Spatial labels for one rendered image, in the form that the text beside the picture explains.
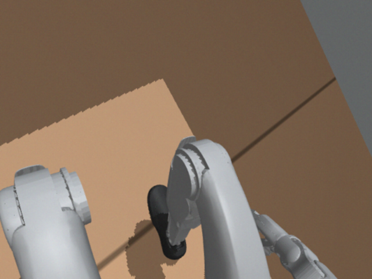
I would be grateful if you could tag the right robot hand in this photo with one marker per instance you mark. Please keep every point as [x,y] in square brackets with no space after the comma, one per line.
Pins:
[270,229]

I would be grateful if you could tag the right robot arm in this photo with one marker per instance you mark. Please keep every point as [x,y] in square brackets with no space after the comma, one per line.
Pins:
[299,260]

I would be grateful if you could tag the right robot foot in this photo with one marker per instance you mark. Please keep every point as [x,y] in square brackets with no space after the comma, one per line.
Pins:
[159,212]

